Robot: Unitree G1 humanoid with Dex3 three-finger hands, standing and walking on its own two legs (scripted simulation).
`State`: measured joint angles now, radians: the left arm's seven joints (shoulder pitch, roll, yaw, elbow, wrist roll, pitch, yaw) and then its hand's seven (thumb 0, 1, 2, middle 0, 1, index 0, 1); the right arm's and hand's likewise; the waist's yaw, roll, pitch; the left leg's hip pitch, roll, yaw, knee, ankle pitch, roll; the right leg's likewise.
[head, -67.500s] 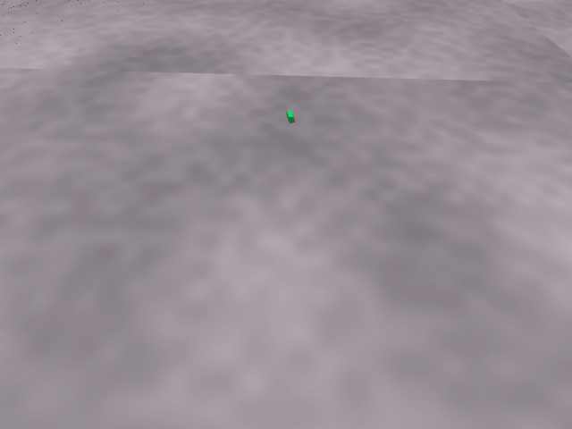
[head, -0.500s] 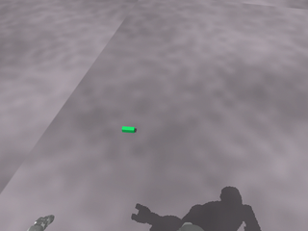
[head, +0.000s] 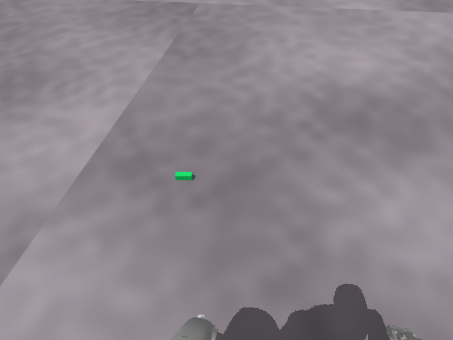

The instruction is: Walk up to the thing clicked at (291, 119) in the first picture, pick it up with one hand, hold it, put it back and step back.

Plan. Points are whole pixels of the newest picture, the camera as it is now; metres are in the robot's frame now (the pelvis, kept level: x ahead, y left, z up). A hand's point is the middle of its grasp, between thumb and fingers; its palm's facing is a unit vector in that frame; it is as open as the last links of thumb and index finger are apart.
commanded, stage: step back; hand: left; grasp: from above
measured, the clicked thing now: (184, 176) +1.03 +0.32 -0.74
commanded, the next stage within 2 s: stand in 1.08 s
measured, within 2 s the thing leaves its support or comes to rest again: neither
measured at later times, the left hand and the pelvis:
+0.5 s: hand out of the picture -0.02 +0.27 -0.14, palm faces +0.09 -0.91 -0.40, open 7.4 cm; pelvis -0.04 -0.01 +0.00, yaw +5 degrees
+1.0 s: hand out of the picture +0.05 +0.30 -0.14, palm faces +0.09 -0.93 -0.36, open 7.4 cm; pelvis -0.01 +0.03 +0.01, yaw +5 degrees
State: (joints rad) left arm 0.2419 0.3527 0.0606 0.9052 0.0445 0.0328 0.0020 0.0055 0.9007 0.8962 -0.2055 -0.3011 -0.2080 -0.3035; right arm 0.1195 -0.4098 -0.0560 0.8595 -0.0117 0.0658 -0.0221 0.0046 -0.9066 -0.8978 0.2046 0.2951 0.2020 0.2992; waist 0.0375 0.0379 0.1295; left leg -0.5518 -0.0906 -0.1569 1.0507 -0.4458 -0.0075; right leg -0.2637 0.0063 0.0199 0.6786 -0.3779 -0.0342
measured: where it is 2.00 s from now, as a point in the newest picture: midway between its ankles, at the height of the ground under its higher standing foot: outside the picture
